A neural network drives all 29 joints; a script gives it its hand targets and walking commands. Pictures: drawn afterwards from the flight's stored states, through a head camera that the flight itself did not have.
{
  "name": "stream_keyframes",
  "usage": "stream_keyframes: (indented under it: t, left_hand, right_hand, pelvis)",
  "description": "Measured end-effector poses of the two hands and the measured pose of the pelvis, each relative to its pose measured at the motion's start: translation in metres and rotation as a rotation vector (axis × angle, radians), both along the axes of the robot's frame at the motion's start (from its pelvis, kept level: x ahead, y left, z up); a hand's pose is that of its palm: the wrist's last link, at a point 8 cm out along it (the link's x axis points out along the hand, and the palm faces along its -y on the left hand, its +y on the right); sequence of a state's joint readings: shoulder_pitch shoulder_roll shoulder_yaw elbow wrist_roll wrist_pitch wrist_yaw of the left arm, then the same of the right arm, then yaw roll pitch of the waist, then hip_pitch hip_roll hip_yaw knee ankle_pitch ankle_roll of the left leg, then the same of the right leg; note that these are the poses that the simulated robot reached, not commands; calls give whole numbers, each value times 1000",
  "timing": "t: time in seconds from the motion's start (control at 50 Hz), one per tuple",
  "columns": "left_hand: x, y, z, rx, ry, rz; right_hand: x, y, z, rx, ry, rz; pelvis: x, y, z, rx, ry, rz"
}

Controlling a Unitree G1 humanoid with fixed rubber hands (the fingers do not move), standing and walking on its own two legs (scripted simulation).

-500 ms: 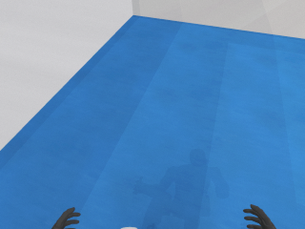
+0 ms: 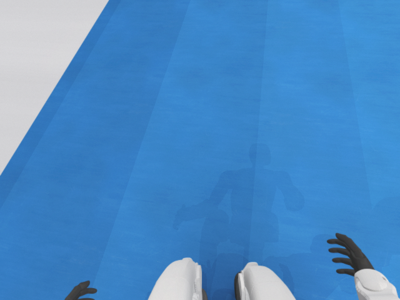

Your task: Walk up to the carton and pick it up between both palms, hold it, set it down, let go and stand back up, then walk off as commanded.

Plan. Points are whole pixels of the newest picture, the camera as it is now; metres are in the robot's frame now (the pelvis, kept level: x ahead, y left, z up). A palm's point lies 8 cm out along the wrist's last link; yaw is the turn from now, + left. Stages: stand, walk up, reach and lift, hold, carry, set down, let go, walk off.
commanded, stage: walk up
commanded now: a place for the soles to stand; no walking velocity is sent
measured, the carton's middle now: out of the picture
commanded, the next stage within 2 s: none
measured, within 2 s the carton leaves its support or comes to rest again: neither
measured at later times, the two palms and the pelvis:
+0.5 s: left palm out of the picture -0.03 +0.30 -0.11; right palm out of the picture -0.04 -0.32 -0.10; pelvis -0.15 +0.01 -0.01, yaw -12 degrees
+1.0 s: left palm out of the picture -0.13 +0.32 -0.11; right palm out of the picture -0.28 -0.28 -0.06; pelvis -0.30 +0.07 +0.00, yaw -22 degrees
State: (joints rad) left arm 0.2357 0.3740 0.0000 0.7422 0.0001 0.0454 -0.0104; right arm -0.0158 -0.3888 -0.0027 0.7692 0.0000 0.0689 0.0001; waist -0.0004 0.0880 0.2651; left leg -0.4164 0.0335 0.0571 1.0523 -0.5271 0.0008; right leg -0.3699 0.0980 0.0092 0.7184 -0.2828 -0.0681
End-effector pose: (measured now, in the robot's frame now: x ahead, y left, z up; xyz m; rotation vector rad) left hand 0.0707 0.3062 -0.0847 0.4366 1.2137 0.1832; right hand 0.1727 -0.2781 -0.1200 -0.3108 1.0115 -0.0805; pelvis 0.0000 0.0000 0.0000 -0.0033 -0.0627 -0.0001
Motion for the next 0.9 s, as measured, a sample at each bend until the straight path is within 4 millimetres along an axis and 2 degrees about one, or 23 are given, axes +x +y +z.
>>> stream_keyframes:
  t: [0.12,0.26,0.32,0.4,0.46,0.52,0.58,0.66,0.74,0.82,0.9]
  left_hand:
    - [5,-7,-11,-63,-72,-55]
    - [1,-19,-25,-156,-132,-121]
    - [-15,-18,-26,-170,-118,-160]
    - [-51,-13,-26,-153,-46,-212]
    - [-80,-10,-24,-125,-1,-239]
    - [-111,-2,-26,-74,22,-246]
    - [-140,2,-20,-53,36,-223]
    - [-146,5,-12,-53,21,-240]
    - [-138,7,-21,-80,-20,-302]
    - [-139,0,-31,-139,-62,-338]
    - [-157,-1,-31,-181,-42,-384]
  right_hand:
    - [-54,-7,12,-61,57,-24]
    - [-142,-24,43,-158,107,-107]
    - [-162,-28,50,-169,76,-129]
    - [-182,-33,49,-154,2,-171]
    - [-199,-38,38,-128,-46,-199]
    - [-220,-43,17,-100,-82,-219]
    - [-246,-35,5,-66,-73,-232]
    - [-288,-23,2,-54,-20,-252]
    - [-338,-13,5,-92,57,-268]
    - [-391,-6,22,-139,110,-301]
    - [-426,-3,46,-175,90,-353]
  pelvis:
    - [-32,6,3,-22,23,-14]
    - [-73,15,8,-24,-2,-62]
    - [-91,15,8,-20,-12,-89]
    - [-118,15,4,-4,-23,-146]
    - [-139,14,-3,8,-36,-185]
    - [-161,10,-19,6,-68,-206]
    - [-179,13,-20,-1,-105,-215]
    - [-200,24,-13,-9,-68,-228]
    - [-227,36,-14,-21,-16,-239]
    - [-251,48,-9,-22,-35,-257]
    - [-272,57,0,-24,-17,-307]
